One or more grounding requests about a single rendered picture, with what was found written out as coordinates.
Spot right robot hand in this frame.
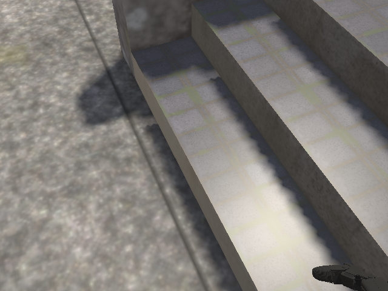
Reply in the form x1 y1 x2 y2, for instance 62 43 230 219
312 263 388 291

